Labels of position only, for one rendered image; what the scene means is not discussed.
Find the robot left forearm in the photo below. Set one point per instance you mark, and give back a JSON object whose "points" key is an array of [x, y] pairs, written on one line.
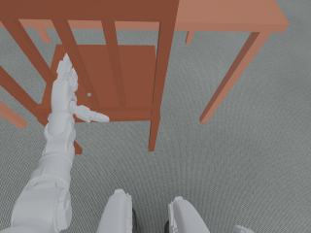
{"points": [[56, 161]]}

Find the table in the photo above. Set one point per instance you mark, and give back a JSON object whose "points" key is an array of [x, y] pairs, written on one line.
{"points": [[261, 17]]}

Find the robot left upper arm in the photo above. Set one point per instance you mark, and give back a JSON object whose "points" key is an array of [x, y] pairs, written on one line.
{"points": [[45, 210]]}

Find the left robot shin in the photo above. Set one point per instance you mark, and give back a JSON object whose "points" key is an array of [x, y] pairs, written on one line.
{"points": [[129, 222]]}

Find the left robot thigh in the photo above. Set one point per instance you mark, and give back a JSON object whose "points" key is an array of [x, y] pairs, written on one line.
{"points": [[117, 210]]}

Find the chair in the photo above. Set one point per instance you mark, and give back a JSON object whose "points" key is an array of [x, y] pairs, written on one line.
{"points": [[126, 82]]}

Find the left robot hand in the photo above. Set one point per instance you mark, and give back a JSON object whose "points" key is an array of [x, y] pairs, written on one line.
{"points": [[63, 91]]}

